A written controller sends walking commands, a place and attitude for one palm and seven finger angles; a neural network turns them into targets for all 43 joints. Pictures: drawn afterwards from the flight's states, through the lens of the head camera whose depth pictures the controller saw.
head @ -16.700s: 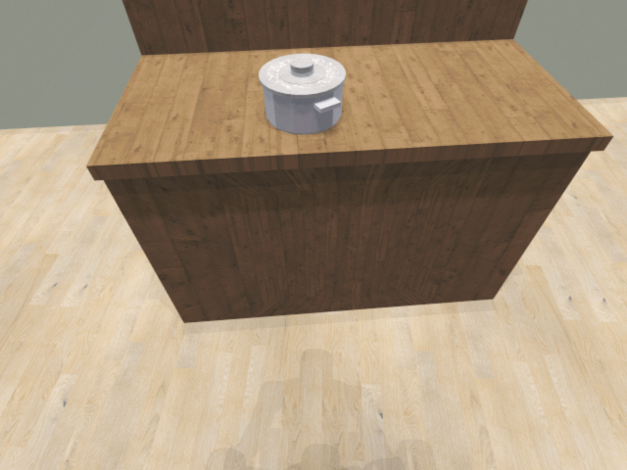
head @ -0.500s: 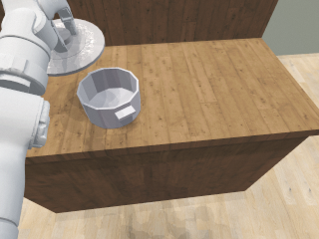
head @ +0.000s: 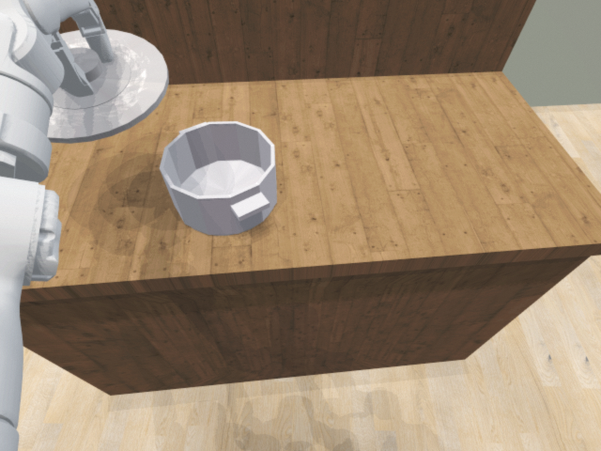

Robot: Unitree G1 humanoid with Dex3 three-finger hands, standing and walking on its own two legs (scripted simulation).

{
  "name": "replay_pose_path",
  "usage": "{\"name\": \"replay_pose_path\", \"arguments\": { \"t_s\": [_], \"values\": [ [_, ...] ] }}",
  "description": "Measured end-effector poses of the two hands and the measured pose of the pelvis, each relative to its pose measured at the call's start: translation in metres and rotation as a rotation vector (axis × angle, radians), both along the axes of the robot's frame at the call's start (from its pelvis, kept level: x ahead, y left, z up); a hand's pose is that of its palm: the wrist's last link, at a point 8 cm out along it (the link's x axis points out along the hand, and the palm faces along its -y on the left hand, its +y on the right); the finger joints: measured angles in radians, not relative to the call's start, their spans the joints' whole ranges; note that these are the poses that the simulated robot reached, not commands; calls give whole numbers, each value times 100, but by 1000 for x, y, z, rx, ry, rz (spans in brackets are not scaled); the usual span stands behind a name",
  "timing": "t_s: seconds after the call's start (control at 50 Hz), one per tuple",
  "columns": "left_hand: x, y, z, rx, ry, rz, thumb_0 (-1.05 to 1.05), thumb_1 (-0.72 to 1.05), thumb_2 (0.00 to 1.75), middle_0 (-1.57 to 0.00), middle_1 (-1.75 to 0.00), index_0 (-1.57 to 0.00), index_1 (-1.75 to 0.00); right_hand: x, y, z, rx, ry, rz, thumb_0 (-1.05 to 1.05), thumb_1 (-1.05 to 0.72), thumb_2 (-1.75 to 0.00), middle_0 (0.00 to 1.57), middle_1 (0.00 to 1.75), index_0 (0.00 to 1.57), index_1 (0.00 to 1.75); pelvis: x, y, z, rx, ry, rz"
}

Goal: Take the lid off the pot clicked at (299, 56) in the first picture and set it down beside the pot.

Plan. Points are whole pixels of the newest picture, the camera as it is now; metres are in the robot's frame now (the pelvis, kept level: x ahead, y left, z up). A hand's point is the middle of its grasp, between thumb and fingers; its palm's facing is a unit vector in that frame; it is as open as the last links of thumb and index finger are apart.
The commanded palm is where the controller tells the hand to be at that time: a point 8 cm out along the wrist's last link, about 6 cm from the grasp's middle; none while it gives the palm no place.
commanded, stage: move the lid sideways beside the pot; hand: left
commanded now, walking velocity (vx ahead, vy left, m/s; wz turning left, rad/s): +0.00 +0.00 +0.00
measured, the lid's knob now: (77, 65) +0.52 +0.24 +0.24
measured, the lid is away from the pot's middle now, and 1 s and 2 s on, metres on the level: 0.14 0.23 0.24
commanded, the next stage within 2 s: lower the lid onto the table in 1.02 s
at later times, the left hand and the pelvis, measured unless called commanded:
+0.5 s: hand (25, 69) +0.49 +0.28 +0.25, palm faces -0.27 -0.13 -0.95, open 8.0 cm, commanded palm +0.52 +0.28 +0.33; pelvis +0.00 +0.00 +0.00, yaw -1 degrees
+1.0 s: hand out of the picture +0.48 +0.32 +0.26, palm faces -0.25 -0.17 -0.95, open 8.0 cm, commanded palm +0.51 +0.32 +0.33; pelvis +0.01 -0.01 +0.00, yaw -1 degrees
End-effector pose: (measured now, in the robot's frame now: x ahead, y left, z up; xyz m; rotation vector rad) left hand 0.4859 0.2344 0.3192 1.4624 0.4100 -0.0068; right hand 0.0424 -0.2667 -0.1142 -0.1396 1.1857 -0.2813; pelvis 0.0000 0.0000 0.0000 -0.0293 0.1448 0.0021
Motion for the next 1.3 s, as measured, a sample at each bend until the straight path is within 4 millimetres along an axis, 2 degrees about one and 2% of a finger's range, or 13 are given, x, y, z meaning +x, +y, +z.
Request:
{"name": "replay_pose_path", "arguments": {
  "t_s": [0.22,0.46,0.76,1.08,1.16,1.3],
  "values": [
    [-5,19,-3,6,14,36,0,23,66,-62,-99,-62,-98,-14,-4,1,-21,33,-11,0,-91,-90,21,30,20,30,-3,2,0,-4,3,-1],
    [1,43,-9,8,30,74,0,23,66,-62,-99,-62,-98,-24,-10,4,-47,68,-33,0,-91,-90,21,30,20,30,2,0,0,-6,15,-9],
    [7,63,-6,1,22,132,0,23,66,-62,-99,-62,-98,-11,-10,0,-29,81,-36,0,-91,-90,21,30,20,30,11,-4,-1,-5,39,-14],
    [-10,91,-6,14,37,218,0,23,66,-62,-99,-62,-98,-3,-16,-1,-27,88,-24,0,-91,-90,21,30,20,30,11,-10,-2,-8,35,-10],
    [-13,93,-8,10,43,222,0,23,66,-62,-99,-62,-98,-4,-18,0,-34,89,-21,0,-91,-90,21,30,20,30,9,-10,-2,-10,31,-6],
    [-10,94,-23,-13,99,249,0,23,66,-62,-99,-62,-98,-9,-19,1,-46,85,-27,0,-91,-90,21,30,20,30,9,-9,-2,-11,31,-7]
  ]
}}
